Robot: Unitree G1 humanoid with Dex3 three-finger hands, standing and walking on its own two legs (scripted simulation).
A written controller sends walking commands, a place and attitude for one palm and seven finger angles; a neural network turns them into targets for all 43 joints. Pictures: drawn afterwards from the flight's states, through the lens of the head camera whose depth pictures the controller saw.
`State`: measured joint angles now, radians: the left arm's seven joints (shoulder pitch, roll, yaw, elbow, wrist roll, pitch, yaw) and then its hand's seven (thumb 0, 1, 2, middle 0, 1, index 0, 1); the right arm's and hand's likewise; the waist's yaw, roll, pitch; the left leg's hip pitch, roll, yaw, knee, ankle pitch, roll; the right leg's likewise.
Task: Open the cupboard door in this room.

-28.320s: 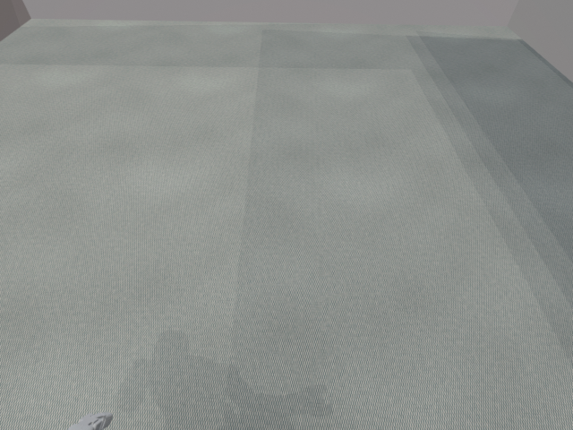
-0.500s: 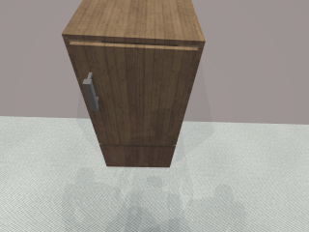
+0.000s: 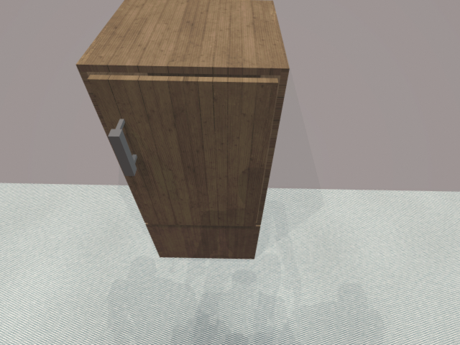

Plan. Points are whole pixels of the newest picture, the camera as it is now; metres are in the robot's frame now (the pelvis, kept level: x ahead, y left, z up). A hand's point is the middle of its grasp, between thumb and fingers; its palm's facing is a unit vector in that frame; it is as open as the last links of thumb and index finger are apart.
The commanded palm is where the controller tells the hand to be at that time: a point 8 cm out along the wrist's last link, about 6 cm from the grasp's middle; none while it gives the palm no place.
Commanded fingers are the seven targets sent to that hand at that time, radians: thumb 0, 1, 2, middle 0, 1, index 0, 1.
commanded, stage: come to a stop and stand still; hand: left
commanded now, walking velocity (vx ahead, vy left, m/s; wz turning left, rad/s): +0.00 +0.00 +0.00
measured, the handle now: (126, 147) +0.54 +0.29 -0.01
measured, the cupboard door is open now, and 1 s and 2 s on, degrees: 0 0 0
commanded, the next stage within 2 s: look again from close up in 0.10 s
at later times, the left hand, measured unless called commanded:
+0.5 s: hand out of the picture -0.02 +0.21 -0.18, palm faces +0.00 -0.98 -0.20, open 7.4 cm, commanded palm none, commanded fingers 0.00 0.90 0.90 -0.20 -0.30 -0.20 -0.30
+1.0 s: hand (103, 318) +0.17 +0.23 -0.05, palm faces +0.21 -0.96 -0.17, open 7.4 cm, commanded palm +0.11 +0.27 -0.06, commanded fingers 0.00 0.67 0.80 -0.22 -0.45 -0.22 -0.45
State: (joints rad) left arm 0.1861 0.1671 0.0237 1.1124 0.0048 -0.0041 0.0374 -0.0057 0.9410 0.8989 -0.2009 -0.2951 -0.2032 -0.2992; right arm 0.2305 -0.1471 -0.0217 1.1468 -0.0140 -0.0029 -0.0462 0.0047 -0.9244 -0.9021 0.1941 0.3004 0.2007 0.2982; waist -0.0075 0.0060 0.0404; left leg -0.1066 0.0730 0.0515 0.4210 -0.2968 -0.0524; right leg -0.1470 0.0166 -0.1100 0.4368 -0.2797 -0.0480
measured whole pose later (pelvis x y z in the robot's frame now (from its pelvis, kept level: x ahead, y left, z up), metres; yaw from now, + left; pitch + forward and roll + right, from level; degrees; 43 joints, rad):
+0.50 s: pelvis -0.01 +0.04 +0.00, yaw -2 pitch -1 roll +0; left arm 0.31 0.13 -0.01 1.10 0.02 0.00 0.04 0.01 0.91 0.90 -0.20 -0.30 -0.20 -0.30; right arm 0.29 -0.17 0.01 1.05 -0.01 -0.01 -0.03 0.01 -0.94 -0.90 0.19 0.30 0.20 0.30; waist 0.00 0.03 0.02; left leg -0.17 0.01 0.08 0.51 -0.32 0.02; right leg -0.20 -0.03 -0.06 0.52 -0.30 0.00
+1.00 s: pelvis -0.01 +0.04 -0.02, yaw +0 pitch +4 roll +0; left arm 0.41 0.17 0.08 0.23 -0.13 -0.13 0.07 0.03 0.89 0.87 -0.20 -0.33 -0.21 -0.34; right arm 0.34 -0.23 -0.03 0.86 0.01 -0.26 -0.06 0.02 -0.93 -0.90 0.20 0.30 0.20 0.30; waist -0.04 0.02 -0.05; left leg -0.34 -0.01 0.06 0.62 -0.35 0.03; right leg -0.36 -0.06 -0.08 0.64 -0.35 0.01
